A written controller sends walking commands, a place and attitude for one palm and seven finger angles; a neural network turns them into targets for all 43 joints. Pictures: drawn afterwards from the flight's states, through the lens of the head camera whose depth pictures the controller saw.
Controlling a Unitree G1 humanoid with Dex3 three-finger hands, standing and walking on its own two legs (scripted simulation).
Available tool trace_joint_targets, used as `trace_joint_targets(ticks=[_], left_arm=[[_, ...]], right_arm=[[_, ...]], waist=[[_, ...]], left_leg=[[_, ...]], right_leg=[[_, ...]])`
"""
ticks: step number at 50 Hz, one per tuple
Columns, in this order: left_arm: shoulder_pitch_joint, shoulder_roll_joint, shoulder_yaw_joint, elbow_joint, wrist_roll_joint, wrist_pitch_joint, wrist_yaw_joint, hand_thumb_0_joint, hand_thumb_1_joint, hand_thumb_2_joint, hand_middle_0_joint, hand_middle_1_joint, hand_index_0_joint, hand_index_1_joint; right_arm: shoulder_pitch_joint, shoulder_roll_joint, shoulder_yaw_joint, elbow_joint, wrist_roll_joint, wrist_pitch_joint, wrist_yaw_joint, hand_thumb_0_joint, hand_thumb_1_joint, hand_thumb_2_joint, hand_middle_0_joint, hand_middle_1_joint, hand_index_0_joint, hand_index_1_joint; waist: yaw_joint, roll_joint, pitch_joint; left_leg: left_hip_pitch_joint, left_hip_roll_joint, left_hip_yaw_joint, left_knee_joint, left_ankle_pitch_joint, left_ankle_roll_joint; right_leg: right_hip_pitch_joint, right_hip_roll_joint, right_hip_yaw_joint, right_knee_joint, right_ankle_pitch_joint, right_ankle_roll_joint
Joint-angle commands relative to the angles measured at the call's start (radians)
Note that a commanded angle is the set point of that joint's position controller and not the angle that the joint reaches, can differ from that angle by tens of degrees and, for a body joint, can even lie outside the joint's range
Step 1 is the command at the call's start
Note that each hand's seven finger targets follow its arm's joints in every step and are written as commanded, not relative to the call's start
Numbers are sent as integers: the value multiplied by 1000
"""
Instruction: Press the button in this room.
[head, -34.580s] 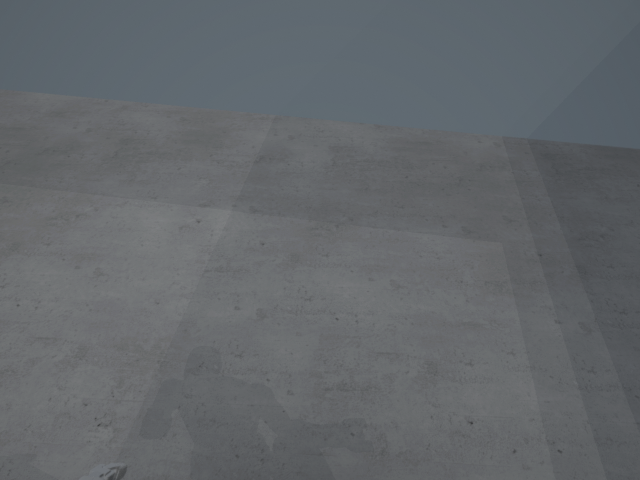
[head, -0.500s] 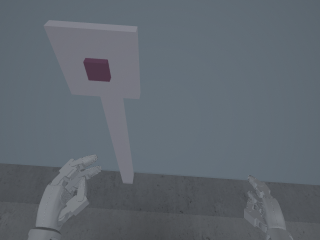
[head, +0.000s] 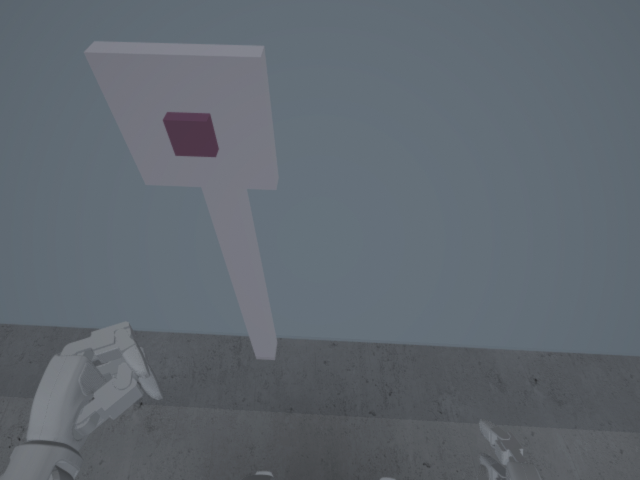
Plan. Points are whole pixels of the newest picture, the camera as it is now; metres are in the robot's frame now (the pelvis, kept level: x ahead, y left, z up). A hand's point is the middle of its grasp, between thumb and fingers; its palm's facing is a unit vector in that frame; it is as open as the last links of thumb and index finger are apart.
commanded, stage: raise the hand and make a fist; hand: left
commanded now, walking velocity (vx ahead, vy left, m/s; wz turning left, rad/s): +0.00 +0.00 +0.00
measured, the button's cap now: (192, 133) +0.53 +0.20 +0.16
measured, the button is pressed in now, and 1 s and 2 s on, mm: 0 0 0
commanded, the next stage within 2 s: aim a knuckle at the button in 1.16 s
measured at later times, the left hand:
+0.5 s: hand (97, 345) +0.23 +0.23 +0.11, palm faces +0.01 -1.00 -0.07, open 3.1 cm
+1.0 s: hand (94, 313) +0.25 +0.23 +0.14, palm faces +0.01 -1.00 -0.06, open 3.1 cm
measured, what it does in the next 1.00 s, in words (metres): stands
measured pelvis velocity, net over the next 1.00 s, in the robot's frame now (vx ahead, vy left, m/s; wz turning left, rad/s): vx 0.02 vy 0.02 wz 0.00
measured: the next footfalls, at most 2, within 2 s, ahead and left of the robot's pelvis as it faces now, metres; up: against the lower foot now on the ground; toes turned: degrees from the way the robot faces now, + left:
none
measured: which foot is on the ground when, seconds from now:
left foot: down 0.00-1.00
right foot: down 0.00-1.00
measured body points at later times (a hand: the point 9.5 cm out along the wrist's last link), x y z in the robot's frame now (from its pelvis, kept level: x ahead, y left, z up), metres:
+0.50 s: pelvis +0.02 +0.03 +0.02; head +0.02 +0.03 +0.47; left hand +0.23 +0.29 +0.12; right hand +0.22 -0.18 -0.03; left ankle +0.02 +0.12 -0.69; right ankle +0.01 -0.10 -0.69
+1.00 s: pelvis +0.02 +0.02 +0.04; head +0.01 +0.01 +0.49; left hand +0.25 +0.28 +0.15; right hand +0.20 -0.21 -0.03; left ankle +0.02 +0.12 -0.69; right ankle +0.01 -0.10 -0.69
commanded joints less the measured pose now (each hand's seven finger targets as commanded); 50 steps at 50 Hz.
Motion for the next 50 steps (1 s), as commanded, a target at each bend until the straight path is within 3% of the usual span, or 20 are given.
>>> trace_joint_targets(ticks=[1, 4, 9, 10, 11, 18, 21, 25, 26, 29, 31, 37, 39, 40, 41, 45, 46, 49, 50], left_arm=[[-31, 117, 44, -198, -19, -97, 3, 0, 900, 900, -1300, -1500, -1300, -1500], [-62, 133, 49, -234, -11, -101, 7, 0, 900, 900, -1300, -1500, -1300, -1500], [-77, 132, 50, -299, 0, -87, 35, 0, 900, 900, -1300, -1500, -1300, -1500], [-70, 130, 50, -302, 1, -79, 42, 0, 900, 900, -1300, -1500, -1300, -1500], [-82, 139, 54, -293, 2, -64, 44, 0, 900, 900, -1300, -1500, -1300, -1500], [-126, 127, 29, -323, 22, 25, 42, 0, 900, 900, -1300, -1500, -1300, -1500], [-158, 140, 44, -297, 16, 66, 36, 0, 900, 900, -1300, -1500, -1300, -1500], [-208, 154, 58, -332, 13, 93, 25, 0, 900, 900, -1300, -1500, -1300, -1500], [-218, 158, 65, -314, 7, 102, 22, 0, 900, 900, -1300, -1500, -1300, -1500], [-255, 164, 64, -335, 9, 117, 11, 0, 900, 900, -1300, -1500, -1300, -1500], [-268, 177, 75, -309, 4, 136, 8, 0, 900, 900, -1300, -1500, -1300, -1500], [-334, 213, 115, -302, -15, 179, -7, 0, 900, 900, -1300, -1500, -1300, -1500], [-319, 192, 109, -268, -19, 193, -10, 0, 900, 900, -1300, -1500, -1300, -1500], [-314, 174, 93, -269, -19, 198, -13, 0, 900, 900, -1300, -1500, -1300, -1500], [-303, 176, 98, -260, -23, 201, -13, 0, 900, 900, -1300, -1500, -1300, -1500], [-304, 187, 104, -283, -14, 197, -8, 0, 900, 900, -1300, -1500, -1300, -1500], [-303, 195, 110, -277, -14, 194, -3, 0, 900, 900, -1300, -1500, -1300, -1500], [-323, 205, 121, -308, -2, 168, 16, 0, 900, 900, -1300, -1500, -1300, -1500], [-321, 202, 120, -306, -3, 160, 19, 0, 900, 900, -1300, -1500, -1300, -1500]], right_arm=[[-145, -144, -64, -188, 2, -100, -4, 0, -900, -900, 200, 300, 200, 300], [-123, -152, -65, -181, 6, -115, -7, 0, -900, -900, 200, 300, 200, 300], [-122, -154, -60, -175, 8, -125, -4, 0, -900, -900, 200, 300, 200, 300], [-123, -150, -60, -175, 7, -126, -3, 0, -900, -900, 200, 300, 200, 300], [-125, -155, -56, -174, 4, -123, -1, 0, -900, -900, 200, 300, 200, 300], [-125, -154, -41, -182, 8, -109, 4, 0, -900, -900, 200, 300, 200, 300], [-133, -156, -31, -179, 6, -99, 0, 0, -900, -900, 200, 300, 200, 300], [-137, -153, -21, -179, 6, -97, -3, 0, -900, -900, 200, 300, 200, 300], [-140, -155, -19, -174, 5, -95, -4, 0, -900, -900, 200, 300, 200, 300], [-142, -152, -15, -167, 8, -98, -5, 0, -900, -900, 200, 300, 200, 300], [-148, -156, -11, -163, 6, -97, -8, 0, -900, -900, 200, 300, 200, 300], [-170, -156, -9, -155, 13, -102, -18, 0, -900, -900, 200, 300, 200, 300], [-171, -155, -9, -151, 15, -104, -20, 0, -900, -900, 200, 300, 200, 300], [-171, -154, -10, -149, 17, -105, -18, 0, -900, -900, 200, 300, 200, 300], [-173, -156, -10, -150, 15, -106, -16, 0, -900, -900, 200, 300, 200, 300], [-172, -157, -17, -155, 14, -107, -16, 0, -900, -900, 200, 300, 200, 300], [-170, -159, -16, -151, 11, -106, -15, 0, -900, -900, 200, 300, 200, 300], [-167, -154, -18, -150, 10, -108, -14, 0, -900, -900, 200, 300, 200, 300], [-168, -153, -18, -150, 9, -110, -15, 0, -900, -900, 200, 300, 200, 300]], waist=[[31, -69, -76], [29, -19, -103], [36, 43, -125], [37, 51, -125], [36, 21, -111], [36, 69, -98], [34, 6, -60], [42, 43, -96], [39, 9, -81], [44, 62, -96], [44, 13, -82], [61, 24, -94], [62, 18, -69], [61, 35, -63], [64, 3, -59], [63, 15, -68], [63, -8, -56], [64, 39, -70], [62, 22, -71]], left_leg=[[48, -35, -26, -147, 148, 33], [97, -36, -22, -175, 141, 34], [180, -30, -33, -220, 196, 30], [194, -29, -33, -226, 209, 29], [187, -28, -39, -231, 222, 29], [269, -19, -51, -279, 299, 18], [268, -18, -57, -298, 295, 20], [322, -16, -57, -319, 346, 13], [320, -17, -58, -319, 351, 16], [360, -15, -59, -337, 387, 9], [352, -17, -56, -344, 369, 16], [387, -25, -48, -376, 374, 20], [386, -25, -42, -384, 375, 18], [391, -26, -41, -386, 369, 17], [381, -28, -40, -385, 365, 20], [388, -33, -28, -390, 345, 24], [379, -32, -26, -386, 346, 26], [396, -33, -22, -393, 345, 24], [398, -33, -22, -394, 338, 25]], right_leg=[[120, -9, 114, -229, 9, 34], [118, -5, 92, -230, 15, 30], [148, 10, 36, -204, 132, 18], [152, 11, 30, -204, 155, 18], [168, 16, 27, -206, 171, 16], [202, 21, 5, -226, 255, 15], [222, 27, 0, -249, 264, 16], [254, 21, -2, -265, 302, 15], [266, 27, 0, -272, 312, 14], [280, 21, -1, -286, 330, 13], [296, 23, 1, -304, 331, 15], [345, 16, 8, -340, 348, 13], [345, 17, 5, -347, 352, 14], [339, 16, 5, -352, 346, 15], [352, 18, 9, -357, 349, 14], [350, 12, 19, -368, 339, 19], [358, 15, 25, -372, 340, 19], [355, 12, 23, -370, 333, 18], [354, 12, 25, -374, 327, 19]])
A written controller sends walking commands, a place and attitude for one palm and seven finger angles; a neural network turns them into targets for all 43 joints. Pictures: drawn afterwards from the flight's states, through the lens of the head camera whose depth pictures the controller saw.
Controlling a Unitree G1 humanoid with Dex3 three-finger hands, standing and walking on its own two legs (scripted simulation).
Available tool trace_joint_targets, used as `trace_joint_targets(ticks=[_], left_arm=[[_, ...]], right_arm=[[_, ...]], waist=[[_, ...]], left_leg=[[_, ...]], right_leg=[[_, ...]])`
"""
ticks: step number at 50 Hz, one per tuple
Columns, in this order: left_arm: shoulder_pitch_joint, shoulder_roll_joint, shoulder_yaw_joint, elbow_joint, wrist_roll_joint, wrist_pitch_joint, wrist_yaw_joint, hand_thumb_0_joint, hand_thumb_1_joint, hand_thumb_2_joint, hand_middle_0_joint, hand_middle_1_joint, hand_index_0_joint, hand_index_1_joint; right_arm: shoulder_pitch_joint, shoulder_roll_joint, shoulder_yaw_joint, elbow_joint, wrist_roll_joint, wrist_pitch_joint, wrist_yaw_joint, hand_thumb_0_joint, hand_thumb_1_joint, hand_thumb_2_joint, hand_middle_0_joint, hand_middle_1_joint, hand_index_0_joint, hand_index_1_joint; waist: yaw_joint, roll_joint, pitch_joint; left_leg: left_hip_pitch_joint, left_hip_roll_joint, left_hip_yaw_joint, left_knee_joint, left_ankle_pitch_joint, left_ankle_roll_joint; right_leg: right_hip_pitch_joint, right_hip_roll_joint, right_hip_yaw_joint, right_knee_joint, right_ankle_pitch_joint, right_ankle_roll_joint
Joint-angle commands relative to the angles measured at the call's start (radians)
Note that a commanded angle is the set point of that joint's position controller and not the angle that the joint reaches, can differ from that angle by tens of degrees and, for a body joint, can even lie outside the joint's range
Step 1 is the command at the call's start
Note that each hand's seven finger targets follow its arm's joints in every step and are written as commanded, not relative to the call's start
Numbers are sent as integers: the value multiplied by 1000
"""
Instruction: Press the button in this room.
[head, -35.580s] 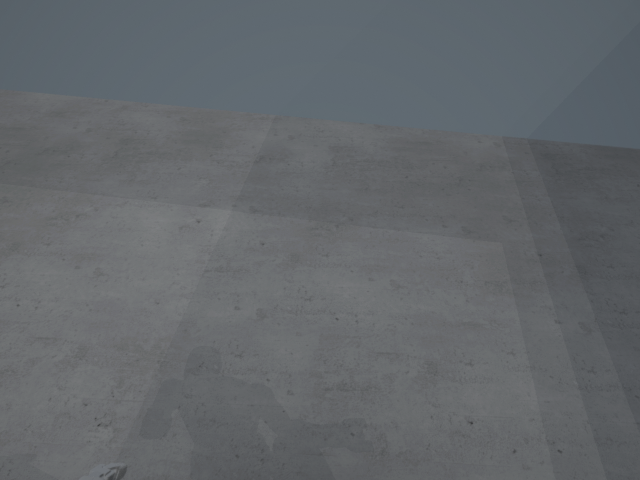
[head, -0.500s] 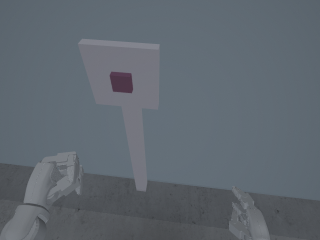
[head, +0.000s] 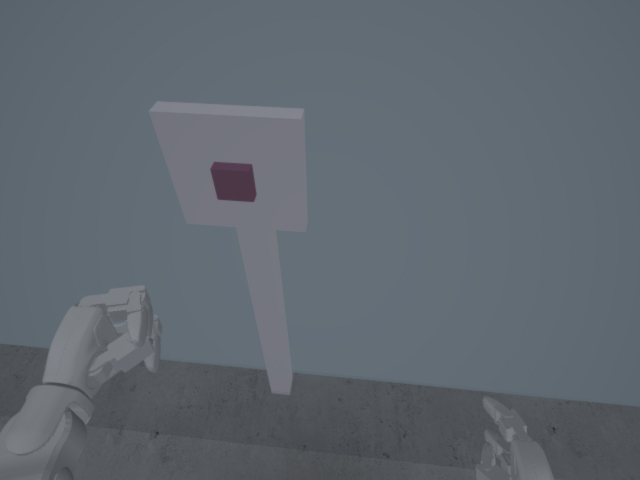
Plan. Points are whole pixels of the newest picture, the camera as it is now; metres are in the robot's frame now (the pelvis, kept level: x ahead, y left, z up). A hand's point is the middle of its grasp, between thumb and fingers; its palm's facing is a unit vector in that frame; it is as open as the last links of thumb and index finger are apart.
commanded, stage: raise the hand and make a fist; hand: left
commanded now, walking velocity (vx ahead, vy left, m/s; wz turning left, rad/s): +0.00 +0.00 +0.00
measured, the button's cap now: (235, 180) +0.51 +0.18 +0.12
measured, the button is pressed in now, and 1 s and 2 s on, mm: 0 0 0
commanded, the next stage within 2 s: aim a knuckle at the button in 0.16 s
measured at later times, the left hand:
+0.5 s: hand (178, 324) +0.26 +0.18 +0.11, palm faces -0.01 -1.00 -0.05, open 3.1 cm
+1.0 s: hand (219, 279) +0.33 +0.16 +0.09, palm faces -0.01 -1.00 -0.04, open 3.1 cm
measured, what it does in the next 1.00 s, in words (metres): stands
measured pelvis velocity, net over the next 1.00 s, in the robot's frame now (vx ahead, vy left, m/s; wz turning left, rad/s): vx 0.00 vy -0.01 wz -0.01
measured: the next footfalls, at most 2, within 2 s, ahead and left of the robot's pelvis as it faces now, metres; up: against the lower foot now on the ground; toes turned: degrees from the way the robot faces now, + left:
none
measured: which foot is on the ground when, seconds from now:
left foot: down 0.00-1.00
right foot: down 0.00-1.00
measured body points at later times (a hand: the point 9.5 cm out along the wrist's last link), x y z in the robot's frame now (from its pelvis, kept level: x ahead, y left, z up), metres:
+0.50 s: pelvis -0.01 -0.02 +0.00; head -0.01 -0.03 +0.45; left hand +0.25 +0.24 +0.11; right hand +0.17 -0.24 -0.08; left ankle -0.01 +0.10 -0.72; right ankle -0.01 -0.12 -0.72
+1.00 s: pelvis +0.00 -0.01 +0.00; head +0.01 -0.03 +0.45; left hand +0.33 +0.21 +0.10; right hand +0.14 -0.26 -0.10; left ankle -0.01 +0.10 -0.72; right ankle -0.01 -0.12 -0.72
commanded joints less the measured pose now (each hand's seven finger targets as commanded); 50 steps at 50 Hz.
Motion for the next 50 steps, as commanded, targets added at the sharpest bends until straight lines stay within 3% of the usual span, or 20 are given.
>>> trace_joint_targets(ticks=[1, 4, 7, 13, 14, 16, 20, 22, 24, 26, 28, 30, 32, 35, 36, 39, 41, 45, 46, 50], left_arm=[[-160, 177, 103, -224, -22, -92, 18, 0, 900, 900, -1300, -1500, -1300, -1500], [-171, 158, 80, -218, -18, -102, 11, 0, 900, 900, -1300, -1500, -1300, -1500], [-164, 158, 78, -194, -24, -95, 2, 0, 900, 900, -1300, -1500, -1300, -1500], [-160, 156, 85, -173, -35, -98, -8, 0, 900, 900, -1300, -1500, -1300, -1500], [-224, 158, 68, -169, -29, -101, -9, 0, 900, 900, -1300, -1500, -1300, -1500], [-330, 180, 70, -135, -26, -107, -1, 0, 900, 900, -1300, -1500, -1300, -1500], [-399, 134, 15, -104, -9, -121, 5, 0, 900, 900, -1300, -1500, -1300, -1500], [-421, 149, 21, -39, -2, -115, 11, 0, 900, 900, -1300, -1500, -1300, -1500], [-444, 141, 15, -16, 9, -113, 19, 0, 900, 900, -1300, -1500, -1300, -1500], [-447, 185, 56, 48, 13, -104, 31, 0, 900, 900, -1300, -1500, -1300, -1500], [-517, 153, 27, 35, 20, -112, 40, 0, 900, 900, -1300, -1500, -1300, -1500], [-512, 155, 39, 36, 26, -123, 57, 0, 900, 900, -1300, -1500, -1300, -1500], [-519, 158, 45, 67, 27, -130, 65, 0, 900, 900, -1300, -1500, -1300, -1500], [-555, 143, 25, 97, 37, -139, 69, 0, 900, 900, -1300, -1500, -1300, -1500], [-553, 145, 28, 115, 37, -140, 72, 0, 900, 900, -1300, -1500, -1300, -1500], [-580, 126, 7, 108, 46, -153, 75, 0, 900, 900, -1300, -1500, -1300, -1500], [-605, 118, -6, 133, 48, -159, 83, 0, 900, 900, -1300, -1500, -1300, -1500], [-733, 120, -18, 176, 60, -175, 100, 0, 900, 900, -1300, -1500, -1300, -1500], [-756, 128, -19, 201, 64, -178, 106, 0, 900, 900, -1300, -1500, -1300, -1500], [-849, 124, -29, 251, 82, -200, 120, 0, 900, 900, -1300, -1500, -1300, -1500]], right_arm=[[-110, -103, -47, -157, -4, -63, -3, 0, -900, -900, 200, 300, 200, 300], [-113, -100, -48, -153, 2, -66, -5, 0, -900, -900, 200, 300, 200, 300], [-118, -102, -49, -153, 2, -69, -10, 0, -900, -900, 200, 300, 200, 300], [-123, -100, -47, -147, 2, -74, -12, 0, -900, -900, 200, 300, 200, 300], [-123, -102, -44, -137, 4, -72, -15, 0, -900, -900, 200, 300, 200, 300], [-121, -107, -45, -123, 3, -68, -24, 0, -900, -900, 200, 300, 200, 300], [-119, -99, -46, -120, 7, -79, -29, 0, -900, -900, 200, 300, 200, 300], [-110, -106, -48, -112, 6, -73, -31, 0, -900, -900, 200, 300, 200, 300], [-114, -103, -47, -115, 4, -69, -28, 0, -900, -900, 200, 300, 200, 300], [-108, -108, -47, -111, 3, -54, -26, 0, -900, -900, 200, 300, 200, 300], [-120, -99, -46, -121, 3, -47, -22, 0, -900, -900, 200, 300, 200, 300], [-110, -97, -49, -125, 0, -44, -15, 0, -900, -900, 200, 300, 200, 300], [-103, -100, -53, -124, -3, -36, -10, 0, -900, -900, 200, 300, 200, 300], [-92, -100, -55, -115, 0, -23, -5, 0, -900, -900, 200, 300, 200, 300], [-88, -103, -56, -118, -3, -19, -3, 0, -900, -900, 200, 300, 200, 300], [-84, -101, -62, -120, -2, -8, 1, 0, -900, -900, 200, 300, 200, 300], [-75, -105, -62, -114, -4, -2, 3, 0, -900, -900, 200, 300, 200, 300], [-69, -106, -63, -98, -2, 18, 1, 0, -900, -900, 200, 300, 200, 300], [-64, -110, -63, -94, -3, 23, 0, 0, -900, -900, 200, 300, 200, 300], [-52, -105, -66, -83, -5, 39, 2, 0, -900, -900, 200, 300, 200, 300]], waist=[[12, -20, -91], [9, 45, -89], [6, -16, -79], [10, -8, -85], [-6, 13, -61], [-22, -38, -34], [-20, 23, -96], [-22, -49, -92], [-12, -18, -111], [-4, -61, -106], [-4, -1, -131], [5, 4, -178], [3, -60, -186], [-8, 4, -166], [-5, -55, -161], [-7, 6, -195], [-18, -53, -175], [-36, -19, -178], [-43, -63, -175], [-39, 21, -234]], left_leg=[[54, -2, -43, -111, 238, 0], [66, -6, -37, -114, 216, -1], [47, -7, -35, -112, 192, 4], [40, -12, -28, -101, 193, 5], [40, -12, -29, -102, 174, 5], [25, -10, -36, -98, 142, 8], [72, -12, -35, -103, 153, 7], [46, -9, -37, -102, 152, 8], [53, -12, -34, -106, 163, 6], [26, -11, -29, -104, 176, 6], [46, -15, -23, -109, 190, 3], [68, -13, -22, -108, 238, 0], [50, -12, -16, -100, 254, 5], [59, -12, -9, -102, 259, -2], [41, -10, -13, -99, 263, 1], [64, -13, -5, -96, 283, -1], [54, -7, -12, -91, 292, 1], [56, -10, -11, -95, 247, -1], [45, -8, -16, -89, 242, 3], [77, -10, -17, -85, 269, -5]], right_leg=[[20, 31, 10, -88, 216, -12], [10, 25, 14, -94, 197, -12], [13, 22, 27, -110, 174, -7], [19, 15, 44, -118, 179, -2], [-2, 15, 42, -122, 154, -1], [-22, 17, 54, -133, 97, 2], [-19, 13, 47, -118, 122, -3], [-12, 14, 50, -117, 123, 1], [-8, 10, 49, -107, 143, -2], [12, 10, 55, -109, 152, -1], [14, 5, 55, -97, 178, -5], [35, 9, 44, -78, 241, -8], [52, 10, 53, -77, 277, -2], [25, 11, 47, -72, 289, -7], [35, 14, 49, -70, 293, -6], [34, 12, 50, -60, 324, -8], [23, 18, 45, -58, 331, -7], [-4, 15, 49, -62, 283, -7], [-5, 18, 52, -62, 274, -6], [-8, 16, 50, -42, 296, -15]])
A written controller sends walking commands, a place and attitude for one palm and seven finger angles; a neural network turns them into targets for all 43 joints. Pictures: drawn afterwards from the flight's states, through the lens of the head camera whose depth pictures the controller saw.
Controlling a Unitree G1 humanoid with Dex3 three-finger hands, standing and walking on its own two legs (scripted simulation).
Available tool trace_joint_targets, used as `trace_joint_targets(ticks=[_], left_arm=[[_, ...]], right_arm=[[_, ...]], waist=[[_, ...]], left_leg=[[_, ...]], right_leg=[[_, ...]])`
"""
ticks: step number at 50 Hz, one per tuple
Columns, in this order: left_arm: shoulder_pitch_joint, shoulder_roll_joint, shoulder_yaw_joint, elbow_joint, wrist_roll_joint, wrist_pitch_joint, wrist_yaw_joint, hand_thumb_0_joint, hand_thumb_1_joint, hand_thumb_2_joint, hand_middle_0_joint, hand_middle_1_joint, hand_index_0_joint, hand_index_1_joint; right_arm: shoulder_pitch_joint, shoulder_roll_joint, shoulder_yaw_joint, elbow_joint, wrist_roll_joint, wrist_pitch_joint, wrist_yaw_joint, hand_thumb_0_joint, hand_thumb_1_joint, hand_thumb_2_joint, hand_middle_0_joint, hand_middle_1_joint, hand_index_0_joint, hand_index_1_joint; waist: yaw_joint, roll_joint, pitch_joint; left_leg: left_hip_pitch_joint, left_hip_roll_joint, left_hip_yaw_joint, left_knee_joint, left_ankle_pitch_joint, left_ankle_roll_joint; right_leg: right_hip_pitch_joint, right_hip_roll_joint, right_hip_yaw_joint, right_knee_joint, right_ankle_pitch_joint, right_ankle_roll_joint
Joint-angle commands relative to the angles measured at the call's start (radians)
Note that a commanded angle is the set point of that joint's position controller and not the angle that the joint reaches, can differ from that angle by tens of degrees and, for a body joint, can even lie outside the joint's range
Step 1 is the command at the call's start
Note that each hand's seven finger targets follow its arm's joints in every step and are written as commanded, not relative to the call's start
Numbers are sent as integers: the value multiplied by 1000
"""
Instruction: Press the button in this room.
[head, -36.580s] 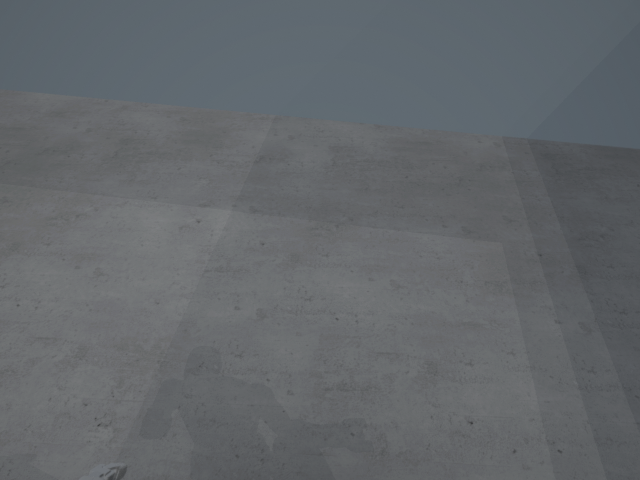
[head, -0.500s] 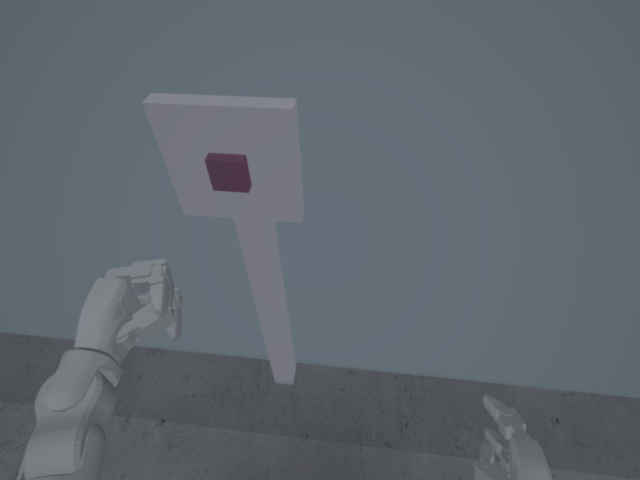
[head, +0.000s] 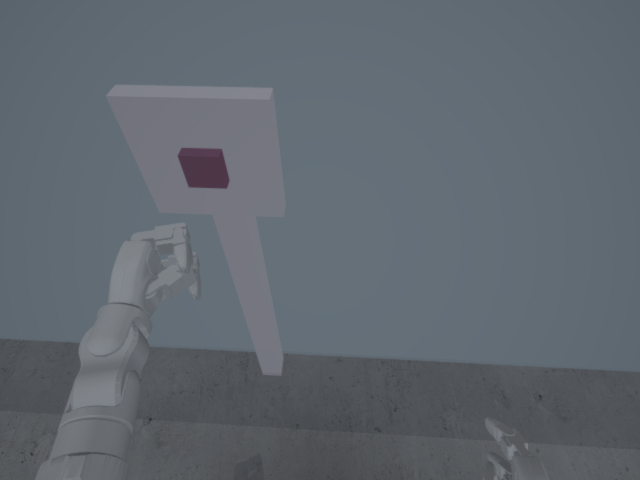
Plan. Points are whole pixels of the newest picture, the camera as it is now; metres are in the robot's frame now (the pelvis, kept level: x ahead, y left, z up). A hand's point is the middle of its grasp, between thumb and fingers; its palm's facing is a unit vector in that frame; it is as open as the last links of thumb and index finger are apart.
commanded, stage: aim a knuckle at the button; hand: left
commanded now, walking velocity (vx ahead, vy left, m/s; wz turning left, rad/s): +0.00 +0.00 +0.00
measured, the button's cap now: (205, 167) +0.51 +0.20 +0.12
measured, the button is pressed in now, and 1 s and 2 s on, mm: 0 0 10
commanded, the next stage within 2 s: press the button with the knuckle in 1.16 s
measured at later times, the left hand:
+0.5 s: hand (219, 228) +0.41 +0.16 +0.09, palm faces -0.01 -1.00 -0.02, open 3.1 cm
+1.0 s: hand (215, 231) +0.41 +0.17 +0.09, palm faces -0.01 -1.00 -0.01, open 3.1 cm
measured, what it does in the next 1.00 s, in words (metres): stands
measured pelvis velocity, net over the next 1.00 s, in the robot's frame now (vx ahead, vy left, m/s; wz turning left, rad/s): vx -0.01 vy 0.01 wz -0.02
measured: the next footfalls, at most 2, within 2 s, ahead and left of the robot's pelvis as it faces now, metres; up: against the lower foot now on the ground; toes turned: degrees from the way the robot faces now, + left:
none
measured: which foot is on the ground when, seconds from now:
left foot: down 0.00-1.00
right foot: down 0.00-1.00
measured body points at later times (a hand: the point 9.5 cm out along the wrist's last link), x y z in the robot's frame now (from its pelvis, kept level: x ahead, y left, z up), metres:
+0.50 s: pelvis -0.01 +0.01 -0.01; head +0.04 +0.00 +0.44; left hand +0.41 +0.22 +0.09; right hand +0.08 -0.25 -0.12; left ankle +0.00 +0.12 -0.72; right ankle +0.00 -0.10 -0.72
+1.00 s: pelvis -0.01 +0.01 -0.01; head +0.03 +0.01 +0.44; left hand +0.41 +0.22 +0.09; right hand +0.08 -0.25 -0.12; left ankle +0.00 +0.12 -0.72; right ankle +0.00 -0.10 -0.72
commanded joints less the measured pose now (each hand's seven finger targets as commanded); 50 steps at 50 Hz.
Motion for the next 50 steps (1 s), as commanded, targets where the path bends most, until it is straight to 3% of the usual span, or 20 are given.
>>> trace_joint_targets(ticks=[1, 6, 9, 11, 14, 16, 17, 19, 21, 24, 26, 27, 31, 33, 36, 39, 41, 46, 48, 50], left_arm=[[-402, 150, 32, -176, -4, -88, 14, 0, 900, 900, -1300, -1500, -1300, -1500], [-433, 183, 71, -51, -2, -99, 23, 0, 900, 900, -1300, -1500, -1300, -1500], [-507, 190, 73, -12, 4, -109, 23, 0, 900, 900, -1300, -1500, -1300, -1500], [-559, 195, 68, 20, 8, -119, 26, 0, 900, 900, -1300, -1500, -1300, -1500], [-647, 202, 71, 62, 14, -146, 26, 0, 900, 900, -1300, -1500, -1300, -1500], [-673, 178, 49, 87, 15, -162, 26, 0, 900, 900, -1300, -1500, -1300, -1500], [-666, 200, 74, 118, 15, -164, 27, 0, 900, 900, -1300, -1500, -1300, -1500], [-736, 186, 54, 181, 22, -169, 30, 0, 900, 900, -1300, -1500, -1300, -1500], [-790, 228, 81, 219, 33, -181, 38, 0, 900, 900, -1300, -1500, -1300, -1500], [-841, 189, 57, 258, 42, -199, 46, 0, 900, 900, -1300, -1500, -1300, -1500], [-770, 225, 99, 286, 48, -212, 54, 0, 900, 900, -1300, -1500, -1300, -1500], [-768, 211, 93, 277, 45, -216, 55, 0, 900, 900, -1300, -1500, -1300, -1500], [-684, 275, 157, 277, 45, -218, 58, 0, 900, 900, -1300, -1500, -1300, -1500], [-699, 237, 120, 240, 46, -217, 52, 0, 900, 900, -1300, -1500, -1300, -1500], [-739, 282, 145, 227, 39, -218, 51, 0, 900, 900, -1300, -1500, -1300, -1500], [-759, 254, 122, 188, 33, -231, 40, 0, 900, 900, -1300, -1500, -1300, -1500], [-791, 191, 62, 164, 27, -237, 28, 0, 900, 900, -1300, -1500, -1300, -1500], [-775, 184, 58, 258, 22, -204, 27, 0, 900, 900, -1300, -1500, -1300, -1500], [-770, 169, 48, 230, 32, -205, 38, 0, 900, 900, -1300, -1500, -1300, -1500], [-786, 165, 45, 228, 35, -202, 51, 0, 900, 900, -1300, -1500, -1300, -1500]], right_arm=[[-41, -114, -51, -134, -4, -36, 1, 0, -900, -900, 200, 300, 200, 300], [-21, -121, -55, -127, -4, -3, 10, 0, -900, -900, 200, 300, 200, 300], [-10, -120, -58, -125, -2, 17, 12, 0, -900, -900, 200, 300, 200, 300], [2, -123, -56, -122, -5, 28, 13, 0, -900, -900, 200, 300, 200, 300], [14, -123, -61, -114, -4, 39, 13, 0, -900, -900, 200, 300, 200, 300], [29, -125, -64, -112, -8, 45, 16, 0, -900, -900, 200, 300, 200, 300], [34, -128, -66, -109, -7, 49, 17, 0, -900, -900, 200, 300, 200, 300], [47, -129, -65, -94, -6, 59, 17, 0, -900, -900, 200, 300, 200, 300], [64, -135, -67, -84, -10, 68, 17, 0, -900, -900, 200, 300, 200, 300], [81, -132, -68, -83, -13, 76, 25, 0, -900, -900, 200, 300, 200, 300], [96, -140, -74, -91, -19, 83, 31, 0, -900, -900, 200, 300, 200, 300], [95, -137, -75, -97, -19, 84, 35, 0, -900, -900, 200, 300, 200, 300], [102, -142, -76, -114, -20, 99, 40, 0, -900, -900, 200, 300, 200, 300], [91, -134, -73, -127, -14, 104, 41, 0, -900, -900, 200, 300, 200, 300], [92, -140, -74, -124, -14, 110, 32, 0, -900, -900, 200, 300, 200, 300], [83, -132, -74, -124, -11, 105, 25, 0, -900, -900, 200, 300, 200, 300], [81, -126, -73, -119, -10, 99, 25, 0, -900, -900, 200, 300, 200, 300], [90, -137, -74, -98, -6, 96, 25, 0, -900, -900, 200, 300, 200, 300], [84, -135, -75, -109, -8, 96, 30, 0, -900, -900, 200, 300, 200, 300], [83, -133, -72, -109, -8, 96, 33, 0, -900, -900, 200, 300, 200, 300]], waist=[[-11, 1, -265], [-11, -62, -256], [-20, -12, -267], [-32, -52, -264], [-34, 5, -283], [-44, -36, -307], [-36, -22, -323], [-56, -33, -291], [-58, -34, -307], [-58, 19, -343], [-36, -13, -383], [-39, -12, -399], [-17, -60, -373], [-28, -17, -349], [-43, -52, -329], [-47, 6, -352], [-65, 36, -362], [-70, -37, -299], [-54, 13, -337], [-57, 6, -332]], left_leg=[[117, -13, -33, -70, 261, 14], [72, -13, -25, -61, 266, 17], [69, -17, -15, -53, 264, 15], [53, -14, -20, -48, 246, 19], [63, -16, -23, -40, 236, 15], [68, -13, -26, -29, 260, 19], [57, -15, -22, -27, 247, 17], [38, -15, -24, -24, 220, 18], [27, -14, -27, -17, 215, 19], [37, -14, -31, -11, 228, 13], [37, -11, -35, -3, 272, 13], [42, -11, -28, -2, 281, 13], [-16, -11, -15, -6, 283, 19], [-14, -11, -7, -12, 268, 18], [-32, -10, -6, -14, 207, 25], [12, -8, -10, -17, 210, 22], [50, -5, -14, -10, 230, 21], [17, -4, -27, -10, 193, 21], [41, -6, -32, -12, 224, 15], [41, -4, -36, -7, 226, 14]], right_leg=[[65, 13, 33, -70, 303, 2], [74, 14, 39, -65, 338, 7], [62, 11, 47, -62, 350, 7], [53, 16, 46, -60, 328, 7], [29, 16, 48, -51, 312, 1], [26, 21, 44, -42, 332, 3], [31, 19, 50, -40, 325, 3], [-4, 20, 46, -42, 299, 4], [-10, 22, 48, -32, 288, 2], [-33, 23, 41, -14, 287, -2], [-6, 28, 38, 2, 317, -6], [0, 27, 40, 3, 333, -3], [48, 29, 48, 1, 366, -2], [29, 28, 48, -3, 358, -1], [26, 31, 58, -22, 304, 4], [12, 33, 55, -22, 295, 0], [-15, 36, 48, -19, 297, -2], [-53, 35, 38, -27, 259, 0], [-53, 31, 34, -11, 270, -4], [-62, 31, 30, -8, 269, -4]])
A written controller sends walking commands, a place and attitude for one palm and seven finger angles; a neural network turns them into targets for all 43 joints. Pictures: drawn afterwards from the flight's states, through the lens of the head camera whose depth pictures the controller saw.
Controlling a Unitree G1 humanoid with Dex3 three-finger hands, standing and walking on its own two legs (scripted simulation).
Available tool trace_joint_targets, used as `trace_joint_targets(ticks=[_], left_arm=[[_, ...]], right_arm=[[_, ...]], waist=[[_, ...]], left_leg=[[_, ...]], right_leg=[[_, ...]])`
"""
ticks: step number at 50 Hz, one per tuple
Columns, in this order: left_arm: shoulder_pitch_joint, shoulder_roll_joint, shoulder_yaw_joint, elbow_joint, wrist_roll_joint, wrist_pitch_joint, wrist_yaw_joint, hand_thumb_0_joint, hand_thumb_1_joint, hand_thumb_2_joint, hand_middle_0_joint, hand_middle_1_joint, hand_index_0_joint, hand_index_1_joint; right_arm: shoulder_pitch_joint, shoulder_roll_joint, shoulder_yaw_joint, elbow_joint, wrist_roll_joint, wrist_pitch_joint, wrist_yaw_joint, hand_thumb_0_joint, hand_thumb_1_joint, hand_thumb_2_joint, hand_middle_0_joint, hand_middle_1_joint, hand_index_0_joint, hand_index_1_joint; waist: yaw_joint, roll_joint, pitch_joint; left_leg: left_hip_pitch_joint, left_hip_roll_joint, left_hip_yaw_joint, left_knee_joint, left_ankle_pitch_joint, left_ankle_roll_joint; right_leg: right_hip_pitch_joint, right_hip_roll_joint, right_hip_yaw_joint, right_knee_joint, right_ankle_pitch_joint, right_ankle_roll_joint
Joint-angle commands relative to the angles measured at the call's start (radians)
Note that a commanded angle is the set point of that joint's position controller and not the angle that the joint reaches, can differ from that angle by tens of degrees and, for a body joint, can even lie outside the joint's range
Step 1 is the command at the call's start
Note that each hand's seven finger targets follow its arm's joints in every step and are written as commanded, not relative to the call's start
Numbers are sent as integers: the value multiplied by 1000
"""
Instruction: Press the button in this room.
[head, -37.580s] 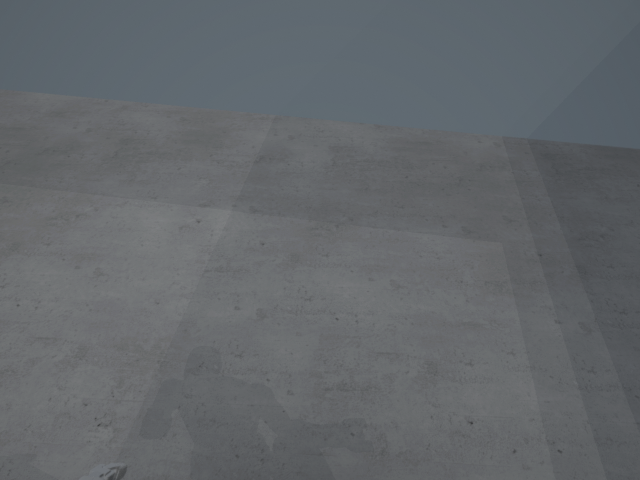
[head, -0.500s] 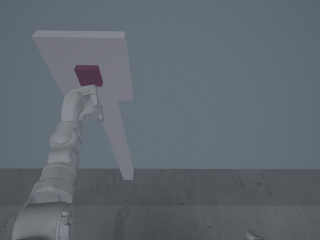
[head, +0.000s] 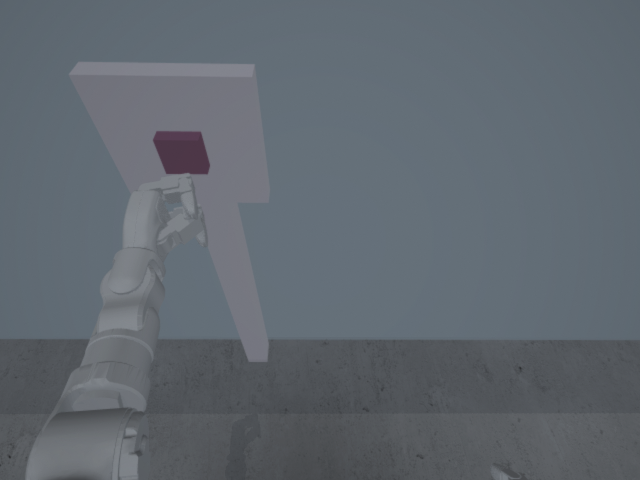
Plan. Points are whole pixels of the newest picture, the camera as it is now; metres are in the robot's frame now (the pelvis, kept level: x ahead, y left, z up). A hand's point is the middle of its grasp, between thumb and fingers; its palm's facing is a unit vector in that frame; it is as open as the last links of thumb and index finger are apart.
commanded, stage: aim a knuckle at the button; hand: left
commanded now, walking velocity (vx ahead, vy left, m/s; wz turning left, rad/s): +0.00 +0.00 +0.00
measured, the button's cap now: (183, 151) +0.51 +0.19 +0.13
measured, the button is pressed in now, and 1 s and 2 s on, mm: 0 10 0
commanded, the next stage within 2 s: press the button with the knuckle in 0.16 s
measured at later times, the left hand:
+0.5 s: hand (207, 210) +0.43 +0.16 +0.10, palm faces +0.03 -1.00 -0.02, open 3.1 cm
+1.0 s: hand (209, 193) +0.46 +0.16 +0.09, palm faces +0.03 -1.00 -0.02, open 2.7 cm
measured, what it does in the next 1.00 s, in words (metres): stands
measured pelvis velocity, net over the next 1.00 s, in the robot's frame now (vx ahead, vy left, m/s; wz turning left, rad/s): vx -0.01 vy -0.01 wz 0.01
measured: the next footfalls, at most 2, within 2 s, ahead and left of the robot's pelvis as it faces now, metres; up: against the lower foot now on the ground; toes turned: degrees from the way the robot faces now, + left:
none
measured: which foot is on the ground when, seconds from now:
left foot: down 0.00-1.00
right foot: down 0.00-1.00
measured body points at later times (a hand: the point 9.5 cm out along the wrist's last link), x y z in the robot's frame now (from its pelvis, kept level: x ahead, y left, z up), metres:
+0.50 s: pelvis +0.00 +0.00 +0.00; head +0.05 -0.01 +0.45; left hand +0.42 +0.21 +0.10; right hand +0.08 -0.26 -0.12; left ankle +0.00 +0.10 -0.71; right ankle +0.01 -0.11 -0.71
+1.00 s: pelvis -0.01 -0.01 -0.01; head +0.06 +0.00 +0.44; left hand +0.46 +0.21 +0.10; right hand +0.03 -0.27 -0.13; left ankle +0.00 +0.10 -0.71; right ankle +0.01 -0.11 -0.71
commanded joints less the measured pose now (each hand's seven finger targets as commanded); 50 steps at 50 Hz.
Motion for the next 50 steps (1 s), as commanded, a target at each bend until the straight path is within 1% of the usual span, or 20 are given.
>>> trace_joint_targets(ticks=[1, 3, 7, 13, 16, 17, 19, 20, 22, 26, 29, 31, 38, 40, 41, 43, 44, 46, 48, 50], left_arm=[[-444, 169, 25, -222, -3, -63, 19, 0, 900, 900, -1300, -1500, -1300, -1500], [-428, 178, 43, -224, 0, -68, 31, 0, 900, 900, -1300, -1500, -1300, -1500], [-469, 187, 39, -215, 12, -75, 39, 0, 900, 900, -1300, -1500, -1300, -1500], [-384, 186, 53, -225, 0, -71, 23, 0, 900, 900, -1300, -1500, -1300, -1500], [-437, 145, 5, -211, 0, -58, 15, 0, 900, 900, -1300, -1500, -1300, -1500], [-458, 143, 5, -211, -1, -56, 16, 0, 900, 900, -1300, -1500, -1300, -1500], [-502, 169, 24, -190, -4, -53, 20, 0, 900, 900, -1300, -1500, -1300, -1500], [-492, 190, 43, -169, 0, -54, 22, 0, 900, 900, -1300, -1500, -1300, -1500], [-543, 188, 36, -179, 6, -70, 27, 0, 900, 900, -1300, -1500, -1300, -1500], [-548, 216, 64, -112, 13, -83, 29, 0, 900, 900, -1300, -1500, -1300, -1500], [-566, 235, 77, -79, 22, -87, 24, 0, 900, 900, -1300, -1500, -1300, -1500], [-554, 259, 97, -46, 22, -89, 19, 0, 900, 900, -1300, -1500, -1300, -1500], [-681, 277, 93, 18, 26, -103, 3, 0, 900, 900, -1300, -1500, -1300, -1500], [-708, 297, 104, 32, 32, -108, 5, 0, 900, 900, -1300, -1500, -1300, -1500], [-733, 283, 94, 32, 31, -112, 6, 0, 900, 900, -1300, -1500, -1300, -1500], [-763, 279, 87, 29, 32, -116, 6, 0, 900, 900, -1300, -1500, -1300, -1500], [-761, 292, 97, 64, 35, -115, 8, 0, 900, 900, -1300, -1500, -1300, -1500], [-804, 271, 74, 71, 37, -118, 10, 0, 900, 900, -1300, -1500, -1300, -1500], [-824, 314, 102, 91, 41, -120, 15, 0, 900, 900, -1300, -1500, -1300, -1500], [-865, 280, 64, 111, 49, -119, 15, 0, 900, 900, -1300, -1500, -1300, -1500]], right_arm=[[22, -136, -55, -108, -4, -38, -3, 0, -900, -900, 200, 300, 200, 300], [16, -134, -54, -117, -6, -38, -1, 0, -900, -900, 200, 300, 200, 300], [8, -131, -50, -119, -5, -34, -2, 0, -900, -900, 200, 300, 200, 300], [14, -131, -52, -131, -6, -33, 0, 0, -900, -900, 200, 300, 200, 300], [20, -131, -52, -121, -1, -28, -1, 0, -900, -900, 200, 300, 200, 300], [22, -131, -53, -118, -1, -29, 0, 0, -900, -900, 200, 300, 200, 300], [28, -135, -52, -106, -3, -27, -4, 0, -900, -900, 200, 300, 200, 300], [32, -138, -54, -107, -4, -26, -5, 0, -900, -900, 200, 300, 200, 300], [37, -135, -53, -100, -6, -27, -6, 0, -900, -900, 200, 300, 200, 300], [60, -140, -54, -87, -12, -24, -4, 0, -900, -900, 200, 300, 200, 300], [62, -138, -54, -88, -12, -18, -2, 0, -900, -900, 200, 300, 200, 300], [72, -143, -53, -89, -14, -14, -2, 0, -900, -900, 200, 300, 200, 300], [100, -149, -55, -76, -14, -3, -4, 0, -900, -900, 200, 300, 200, 300], [107, -151, -55, -69, -16, -1, -5, 0, -900, -900, 200, 300, 200, 300], [114, -151, -55, -67, -19, 0, -4, 0, -900, -900, 200, 300, 200, 300], [117, -150, -56, -63, -18, -1, -3, 0, -900, -900, 200, 300, 200, 300], [123, -153, -56, -56, -19, 1, -5, 0, -900, -900, 200, 300, 200, 300], [128, -154, -55, -51, -21, -1, -3, 0, -900, -900, 200, 300, 200, 300], [137, -163, -56, -41, -22, 0, -4, 0, -900, -900, 200, 300, 200, 300], [138, -159, -51, -36, -23, -2, -3, 0, -900, -900, 200, 300, 200, 300]], waist=[[-15, -11, -291], [-2, -20, -310], [-11, 14, -297], [7, -1, -348], [-23, -7, -295], [-23, 4, -298], [-32, -9, -291], [-21, -20, -293], [-27, 3, -319], [-27, -22, -336], [-25, 11, -329], [-26, -16, -331], [-61, -13, -329], [-62, 18, -334], [-73, 1, -344], [-79, 35, -368], [-80, -1, -348], [-97, 12, -340], [-99, 9, -350], [-117, 36, -332]], left_leg=[[182, -8, -57, -87, 251, 0], [174, -12, -51, -88, 254, 0], [165, -12, -50, -86, 228, 0], [176, -12, -45, -78, 303, -2], [174, -8, -49, -76, 293, 0], [174, -10, -50, -78, 281, -1], [163, -13, -49, -78, 246, 1], [148, -14, -49, -80, 232, 1], [161, -16, -49, -76, 250, 2], [152, -15, -50, -66, 274, 3], [130, -19, -40, -64, 257, 3], [113, -20, -38, -60, 254, 7], [89, -18, -38, -48, 214, 10], [96, -17, -44, -44, 211, 8], [99, -18, -44, -38, 225, 12], [111, -19, -43, -35, 219, 10], [99, -15, -51, -36, 205, 9], [97, -16, -54, -32, 193, 11], [90, -14, -58, -29, 185, 12], [91, -14, -65, -32, 159, 10]], right_leg=[[79, 30, 12, -66, 270, -15], [106, 28, 17, -64, 287, -15], [88, 27, 20, -61, 264, -14], [144, 29, 21, -54, 347, -16], [97, 32, 15, -61, 328, -14], [90, 31, 15, -62, 316, -14], [86, 30, 20, -72, 293, -11], [95, 30, 22, -71, 281, -13], [100, 28, 26, -64, 297, -13], [106, 31, 26, -55, 321, -13], [108, 27, 32, -55, 322, -12], [118, 29, 35, -55, 325, -12], [79, 30, 43, -55, 293, -5], [58, 30, 40, -51, 277, -8], [62, 32, 43, -50, 289, -6], [51, 31, 45, -50, 283, -3], [39, 33, 38, -50, 262, -5], [16, 34, 41, -52, 245, -4], [9, 34, 42, -50, 232, -3], [-28, 34, 36, -51, 196, -4]])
